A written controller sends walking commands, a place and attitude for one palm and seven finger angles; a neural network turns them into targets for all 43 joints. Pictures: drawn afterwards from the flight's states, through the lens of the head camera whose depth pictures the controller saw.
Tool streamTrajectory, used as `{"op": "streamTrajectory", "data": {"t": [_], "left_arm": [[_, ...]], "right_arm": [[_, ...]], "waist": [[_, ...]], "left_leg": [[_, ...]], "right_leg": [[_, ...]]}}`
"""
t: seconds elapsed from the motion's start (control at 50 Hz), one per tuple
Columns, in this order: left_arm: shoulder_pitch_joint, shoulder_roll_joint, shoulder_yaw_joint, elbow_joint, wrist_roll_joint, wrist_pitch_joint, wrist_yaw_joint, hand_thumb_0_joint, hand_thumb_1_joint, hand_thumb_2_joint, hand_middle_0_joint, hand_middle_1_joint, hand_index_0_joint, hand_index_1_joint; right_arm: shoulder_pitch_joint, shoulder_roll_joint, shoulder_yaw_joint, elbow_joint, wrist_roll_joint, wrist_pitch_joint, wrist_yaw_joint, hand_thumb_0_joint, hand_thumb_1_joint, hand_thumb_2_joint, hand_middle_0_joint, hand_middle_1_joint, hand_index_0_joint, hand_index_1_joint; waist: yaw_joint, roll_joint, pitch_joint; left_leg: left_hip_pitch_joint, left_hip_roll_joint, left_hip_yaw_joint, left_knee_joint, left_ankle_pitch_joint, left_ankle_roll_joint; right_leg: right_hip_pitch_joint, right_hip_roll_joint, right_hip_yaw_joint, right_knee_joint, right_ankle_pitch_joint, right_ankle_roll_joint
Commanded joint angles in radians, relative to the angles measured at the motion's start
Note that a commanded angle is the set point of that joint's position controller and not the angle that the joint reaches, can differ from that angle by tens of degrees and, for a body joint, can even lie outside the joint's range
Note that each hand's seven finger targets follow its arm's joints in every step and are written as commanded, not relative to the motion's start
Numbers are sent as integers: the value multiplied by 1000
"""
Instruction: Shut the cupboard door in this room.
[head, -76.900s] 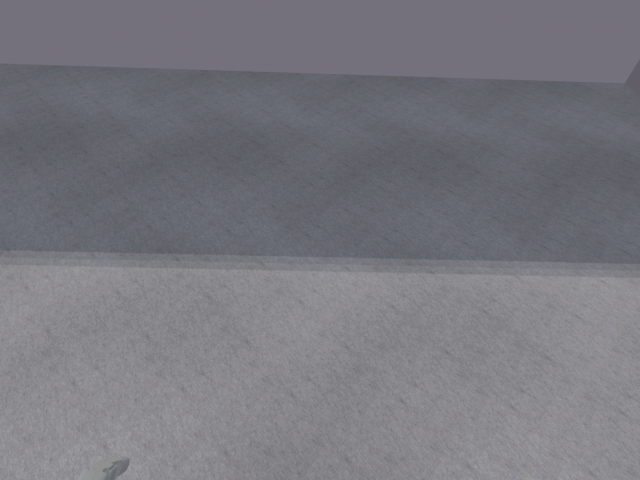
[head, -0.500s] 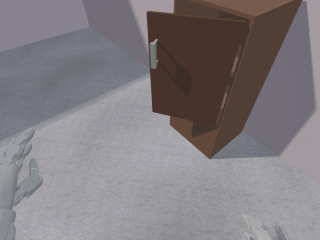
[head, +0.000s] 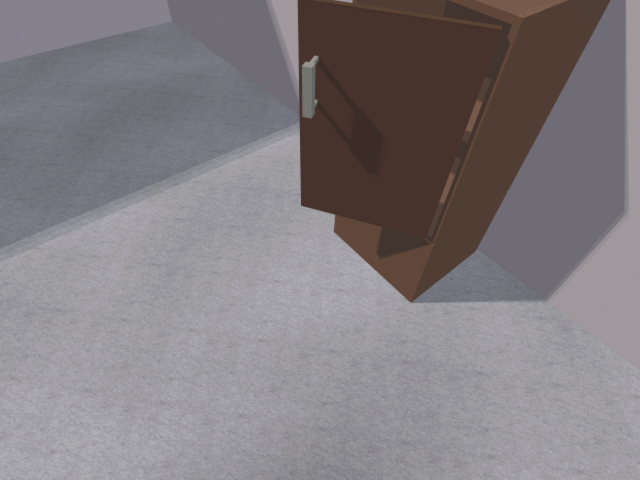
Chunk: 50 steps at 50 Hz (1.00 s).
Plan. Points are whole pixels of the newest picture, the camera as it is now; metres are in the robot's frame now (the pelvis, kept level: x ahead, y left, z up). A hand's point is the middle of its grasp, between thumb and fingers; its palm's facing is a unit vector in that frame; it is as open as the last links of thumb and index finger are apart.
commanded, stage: let the arm hang, fingers relaxed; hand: left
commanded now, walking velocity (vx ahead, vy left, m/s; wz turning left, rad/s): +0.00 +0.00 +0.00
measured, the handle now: (311, 86) +0.90 +0.08 +0.02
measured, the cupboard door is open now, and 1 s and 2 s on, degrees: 32 32 32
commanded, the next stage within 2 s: look to check the result in 0.54 s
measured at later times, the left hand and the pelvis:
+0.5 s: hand out of the picture +0.01 +0.17 -0.17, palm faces -0.02 -0.98 -0.18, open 7.4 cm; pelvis +0.01 +0.00 +0.00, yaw -1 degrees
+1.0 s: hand out of the picture +0.02 +0.18 -0.17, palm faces -0.01 -0.97 -0.23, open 7.4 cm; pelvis +0.03 -0.01 +0.01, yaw -1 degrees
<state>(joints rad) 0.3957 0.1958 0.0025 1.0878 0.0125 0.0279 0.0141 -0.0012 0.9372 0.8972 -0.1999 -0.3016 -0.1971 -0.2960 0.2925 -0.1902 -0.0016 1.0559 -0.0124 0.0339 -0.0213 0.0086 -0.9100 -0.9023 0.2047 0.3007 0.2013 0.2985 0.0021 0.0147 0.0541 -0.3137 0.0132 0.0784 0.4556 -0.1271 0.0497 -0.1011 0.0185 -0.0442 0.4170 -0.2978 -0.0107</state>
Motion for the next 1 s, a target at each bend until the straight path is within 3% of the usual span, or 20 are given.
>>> {"op": "streamTrajectory", "data": {"t": [0.0,0.24,0.46,0.88,0.98], "left_arm": [[9,103,21,-8,1,-35,14,0,900,900,-200,-300,-200,-300],[6,104,22,31,4,-32,20,0,900,900,-200,-300,-200,-300],[-35,106,24,29,1,-40,20,0,900,900,-200,-300,-200,-300],[-54,123,28,35,0,-44,22,0,900,900,-200,-300,-200,-300],[-55,125,27,39,1,-42,22,0,900,900,-200,-300,-200,-300]], "right_arm": [[14,-141,-38,-22,3,-26,-14,0,-900,-900,200,300,200,300],[-4,-129,-37,29,0,-28,-12,0,-900,-900,200,300,200,300],[-18,-118,-30,39,-1,-38,-14,0,-900,-900,200,300,200,300],[-33,-147,-30,44,4,-43,-20,0,-900,-900,200,300,200,300],[-49,-150,-30,44,4,-39,-18,0,-900,-900,200,300,200,300]], "waist": [[-19,-45,24],[-9,-30,68],[-10,8,31],[-10,-21,-12],[-10,-30,17]], "left_leg": [[154,110,-150,-118,-119,-3],[134,110,-143,-169,-154,-4],[171,104,-122,-139,-9,-10],[227,118,-117,-114,122,-4],[226,117,-115,-125,89,-5]], "right_leg": [[-183,-105,107,-130,-29,-55],[-174,-101,107,-128,-26,-42],[-126,-116,116,-146,66,-41],[-71,-119,109,-157,169,-36],[-86,-121,108,-168,144,-34]]}}
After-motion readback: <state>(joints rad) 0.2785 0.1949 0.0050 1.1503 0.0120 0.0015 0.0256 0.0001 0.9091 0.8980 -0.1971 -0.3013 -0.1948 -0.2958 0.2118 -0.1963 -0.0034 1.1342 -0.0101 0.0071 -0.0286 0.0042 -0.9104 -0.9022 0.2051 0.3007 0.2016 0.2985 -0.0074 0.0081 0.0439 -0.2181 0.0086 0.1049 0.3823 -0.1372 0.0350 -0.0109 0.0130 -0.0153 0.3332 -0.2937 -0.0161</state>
